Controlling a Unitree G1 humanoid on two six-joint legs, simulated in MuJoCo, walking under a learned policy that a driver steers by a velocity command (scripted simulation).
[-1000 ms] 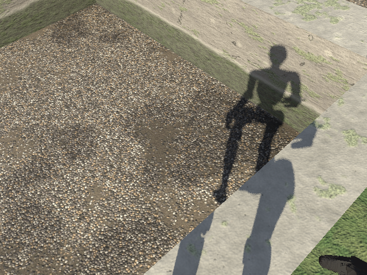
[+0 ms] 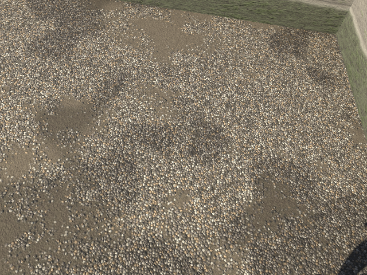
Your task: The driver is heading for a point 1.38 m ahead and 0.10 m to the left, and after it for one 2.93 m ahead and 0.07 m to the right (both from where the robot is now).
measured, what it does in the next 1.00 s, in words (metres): steps to the right, turning left: right foot, then left foot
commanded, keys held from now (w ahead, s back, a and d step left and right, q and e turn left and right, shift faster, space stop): q+shift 0.20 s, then shift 0.40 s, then w+shift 0.40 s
